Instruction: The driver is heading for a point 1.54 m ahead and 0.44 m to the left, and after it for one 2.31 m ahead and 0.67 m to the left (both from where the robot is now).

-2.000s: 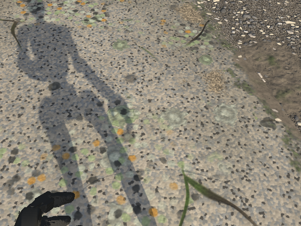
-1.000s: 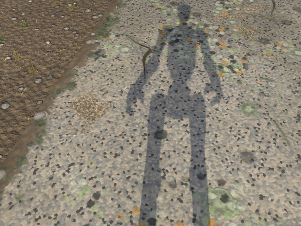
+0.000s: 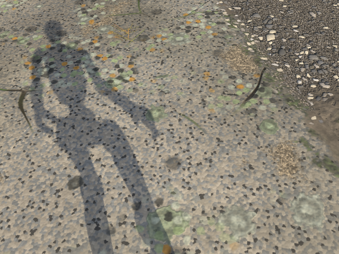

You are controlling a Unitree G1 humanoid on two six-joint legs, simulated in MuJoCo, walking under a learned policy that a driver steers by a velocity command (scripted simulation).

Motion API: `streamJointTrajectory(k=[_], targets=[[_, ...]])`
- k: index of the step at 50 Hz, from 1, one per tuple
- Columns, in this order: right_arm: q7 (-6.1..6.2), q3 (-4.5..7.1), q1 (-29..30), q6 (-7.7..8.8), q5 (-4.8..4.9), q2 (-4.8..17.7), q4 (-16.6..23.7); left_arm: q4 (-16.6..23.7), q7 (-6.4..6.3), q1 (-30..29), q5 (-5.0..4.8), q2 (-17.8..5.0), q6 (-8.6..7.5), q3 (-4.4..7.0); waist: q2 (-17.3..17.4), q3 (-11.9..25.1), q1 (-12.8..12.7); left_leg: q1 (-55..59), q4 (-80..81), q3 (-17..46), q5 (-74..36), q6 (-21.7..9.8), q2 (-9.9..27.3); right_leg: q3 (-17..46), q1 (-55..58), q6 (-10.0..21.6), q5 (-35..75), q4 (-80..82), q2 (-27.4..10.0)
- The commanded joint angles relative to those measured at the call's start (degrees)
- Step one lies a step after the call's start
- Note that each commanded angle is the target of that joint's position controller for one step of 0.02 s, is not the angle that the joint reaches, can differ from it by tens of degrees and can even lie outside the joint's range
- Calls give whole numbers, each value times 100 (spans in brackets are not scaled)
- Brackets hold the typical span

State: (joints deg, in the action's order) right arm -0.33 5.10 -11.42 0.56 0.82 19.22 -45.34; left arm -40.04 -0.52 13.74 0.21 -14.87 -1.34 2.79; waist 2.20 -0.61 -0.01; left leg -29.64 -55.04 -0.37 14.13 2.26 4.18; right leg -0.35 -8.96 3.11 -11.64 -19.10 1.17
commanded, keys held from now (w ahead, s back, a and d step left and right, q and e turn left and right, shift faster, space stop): w+q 0.76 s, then w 0.24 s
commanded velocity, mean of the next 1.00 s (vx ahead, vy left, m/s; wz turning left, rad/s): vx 0.45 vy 0.00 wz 0.40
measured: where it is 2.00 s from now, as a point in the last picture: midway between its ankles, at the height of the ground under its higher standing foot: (100, 155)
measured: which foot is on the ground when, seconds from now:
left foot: up 0.00-0.32, down 0.34-0.86, up 0.88-1.00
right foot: down 0.00-0.34, up 0.36-0.82, down 0.84-1.00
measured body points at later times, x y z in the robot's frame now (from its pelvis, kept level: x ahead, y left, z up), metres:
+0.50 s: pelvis +0.20 +0.11 -0.01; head +0.23 +0.14 +0.44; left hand +0.25 +0.41 -0.13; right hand +0.36 -0.14 -0.11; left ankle +0.20 +0.19 -0.75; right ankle +0.19 -0.06 -0.66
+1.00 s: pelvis +0.50 +0.17 -0.01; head +0.52 +0.18 +0.44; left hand +0.48 +0.47 -0.12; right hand +0.71 -0.03 -0.13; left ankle +0.37 +0.25 -0.66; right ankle +0.58 +0.11 -0.75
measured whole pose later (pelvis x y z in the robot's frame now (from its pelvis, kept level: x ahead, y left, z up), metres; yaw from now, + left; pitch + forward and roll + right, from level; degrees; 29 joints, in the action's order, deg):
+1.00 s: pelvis +0.50 +0.17 -0.01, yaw +29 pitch +1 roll -2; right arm 0.5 2.8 -17.2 2.3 1.1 17.0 -42.3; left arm -43.2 1.5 12.5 0.5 -15.5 -6.1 3.4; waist 2.2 -2.0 -0.2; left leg -25.3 -67.2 4.7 21.0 -1.5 -0.1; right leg -1.3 -16.7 2.8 -9.0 -24.4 3.5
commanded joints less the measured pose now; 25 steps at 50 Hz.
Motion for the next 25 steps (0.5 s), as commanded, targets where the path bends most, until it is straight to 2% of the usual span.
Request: streamJointTrajectory(k=[1, 5, 8, 13, 14, 15, 16, 17, 18, 19, 20, 21, 22, 23, 24, 25], targets=[[-27, 30, 485, 179, 29, 329, 396, 219, -47, -33, 34, -1006, -234, 282, -901, -62, -206, -951, 604, 193, -553, 4, 154, 1197, 715, 828, -751, 1255, -1478], [-73, -26, 581, 178, 67, 254, 435, 2, -16, 142, 16, -1113, -304, 338, -832, -275, -299, -975, 1117, 299, -718, -17, 137, 869, 685, 857, -674, 1415, -1693], [-112, -70, 717, 186, 59, 193, 522, -156, 4, 249, -21, -1123, -318, 373, -718, -418, -365, -1061, 1417, 305, -739, -104, 146, 534, 848, 837, -394, 1408, -1815], [-234, -138, 929, 202, 61, 154, 751, -343, 28, 327, -127, -1193, -278, 444, -687, -518, -403, -724, 1797, -22, -372, -416, 126, -13, 1005, 659, 86, 1092, -1883], [-254, -130, 874, 202, 66, 188, 783, -358, 28, 310, -146, -1242, -251, 462, -679, -486, -348, -525, 1840, -155, -237, -518, 49, -94, 1007, 611, 360, 915, -1891], [-262, -93, 630, 203, 61, 245, 766, -341, 19, 192, -163, -1311, -221, 476, -675, -345, -152, -32, 1970, -358, -188, -641, -128, -277, 902, 513, 1183, 508, -1823], [-254, 2, 84, 201, 61, 373, 636, -319, 2, 79, -162, -1311, -190, 466, -590, -6, 185, 893, 2172, -597, -318, -771, -417, -611, 642, 340, 2335, -340, -1630], [-204, 208, -841, 185, 96, 729, 366, -301, -19, 208, -102, -1097, -181, 384, -322, 589, 557, 2285, 2248, -595, -326, -961, -705, -979, 141, 100, 3025, -1740, -1279], [-84, 409, -1722, 144, 118, 1387, 258, -57, -39, 228, 53, -745, -225, 235, 753, 1115, 831, 3880, 2696, 1532, 298, -1578, 479, -1189, -1574, -368, 1432, -3977, -777], [-125, 357, -1665, 232, 85, 1666, 390, 158, -5, 399, 100, -298, -408, 70, 1580, 1728, 457, 4854, 3823, 4598, 1473, -2400, 1467, -37, -3214, -565, -2239, -5335, 231], [-149, 212, -1480, 306, 65, 1118, 463, 154, 73, -115, -149, -897, -557, 191, 842, 1386, 724, 4705, 4166, 4350, 1665, -2205, 1495, 591, -3841, -434, -1899, -5755, -123], [-145, 140, -1225, 346, 38, 892, 502, 245, 116, -356, -251, -1045, -656, 219, 619, 813, 618, 4163, 4097, 3608, 1258, -2024, 1349, 501, -4035, -244, -1362, -5579, -393], [-135, 96, -893, 343, 31, 754, 576, 204, 78, -397, -137, -997, -701, 211, 71, 536, 425, 3513, 4038, 3022, 679, -1851, 1110, 468, -3763, -188, -906, -5171, -629], [-115, 35, -606, 331, -5, 600, 672, 179, 52, -382, -6, -986, -693, 238, 10, 299, 242, 2940, 4125, 2562, 69, -1758, 891, 480, -3423, -217, -541, -4687, -764], [-88, -3, -440, 328, -68, 526, 770, 175, 66, -305, 24, -957, -641, 253, 165, 244, 91, 2576, 4259, 2332, -333, -1742, 744, 506, -3093, -259, -302, -4504, -813], [-61, 3, -378, 338, -75, 541, 812, 169, 77, -236, 48, -893, -588, 249, 221, 226, 28, 2388, 4346, 2168, -791, -1789, 667, 448, -2956, -341, -163, -4356, -773]])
